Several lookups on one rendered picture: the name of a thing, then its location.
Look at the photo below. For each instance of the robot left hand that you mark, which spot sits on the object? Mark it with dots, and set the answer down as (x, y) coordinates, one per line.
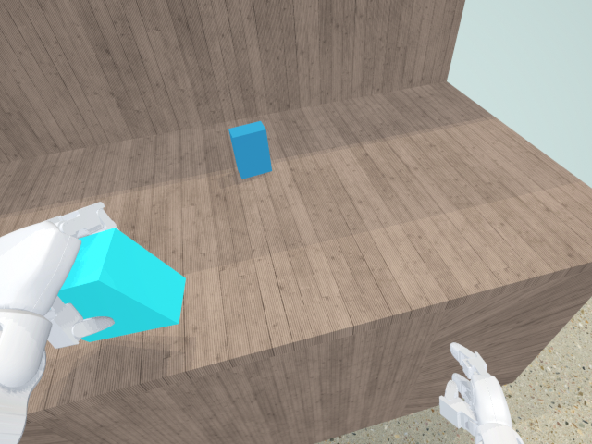
(34, 264)

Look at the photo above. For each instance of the right robot forearm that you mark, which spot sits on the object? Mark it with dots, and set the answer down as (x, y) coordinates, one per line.
(494, 433)

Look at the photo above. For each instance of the sponge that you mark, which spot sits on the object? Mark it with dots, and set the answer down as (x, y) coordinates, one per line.
(116, 277)

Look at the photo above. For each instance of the left robot forearm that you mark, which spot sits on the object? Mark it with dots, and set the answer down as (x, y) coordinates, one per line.
(23, 336)

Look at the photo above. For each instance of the robot right hand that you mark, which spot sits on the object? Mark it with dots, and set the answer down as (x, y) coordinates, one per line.
(484, 401)

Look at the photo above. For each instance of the table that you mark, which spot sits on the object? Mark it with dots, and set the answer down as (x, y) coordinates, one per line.
(321, 297)

